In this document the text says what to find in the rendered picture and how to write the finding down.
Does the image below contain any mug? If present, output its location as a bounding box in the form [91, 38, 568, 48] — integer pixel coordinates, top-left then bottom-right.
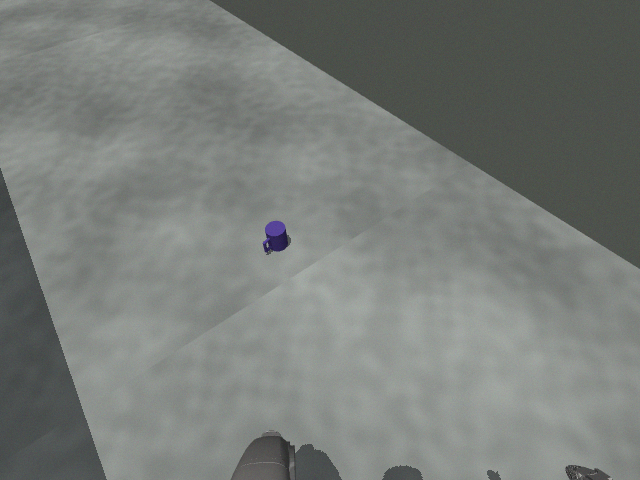
[263, 221, 288, 253]

